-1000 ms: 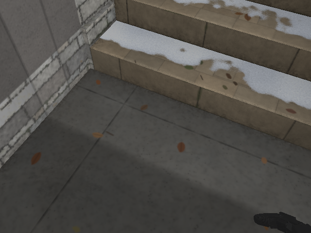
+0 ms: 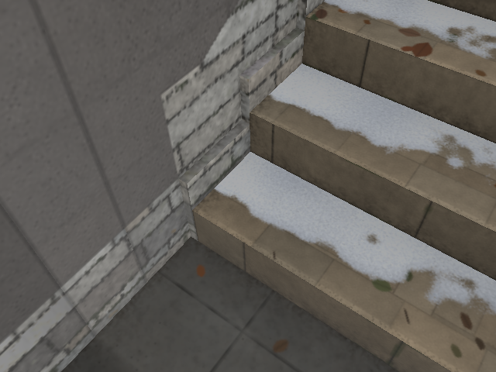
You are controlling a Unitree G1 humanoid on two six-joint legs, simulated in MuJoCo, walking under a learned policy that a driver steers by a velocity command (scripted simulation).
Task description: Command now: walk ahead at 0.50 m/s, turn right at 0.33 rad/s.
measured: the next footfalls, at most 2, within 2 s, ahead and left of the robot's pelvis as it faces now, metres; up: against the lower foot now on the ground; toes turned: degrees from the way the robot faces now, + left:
left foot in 0.10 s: +0.22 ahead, +0.13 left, +0.00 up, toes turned -3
right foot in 0.56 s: +0.26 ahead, -0.14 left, +0.00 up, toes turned -23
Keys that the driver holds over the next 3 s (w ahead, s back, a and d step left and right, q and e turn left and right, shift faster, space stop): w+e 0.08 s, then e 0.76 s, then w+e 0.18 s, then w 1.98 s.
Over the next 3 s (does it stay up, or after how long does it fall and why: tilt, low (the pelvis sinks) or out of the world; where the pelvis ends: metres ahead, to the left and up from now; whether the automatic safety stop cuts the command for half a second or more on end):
stays up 0.78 -0.54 0.28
